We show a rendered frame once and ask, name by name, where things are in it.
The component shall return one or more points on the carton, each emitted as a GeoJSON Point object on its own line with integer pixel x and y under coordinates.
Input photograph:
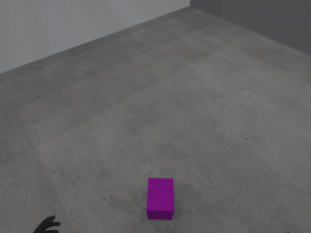
{"type": "Point", "coordinates": [160, 198]}

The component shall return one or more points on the robot left hand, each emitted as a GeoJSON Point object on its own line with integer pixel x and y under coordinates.
{"type": "Point", "coordinates": [47, 223]}

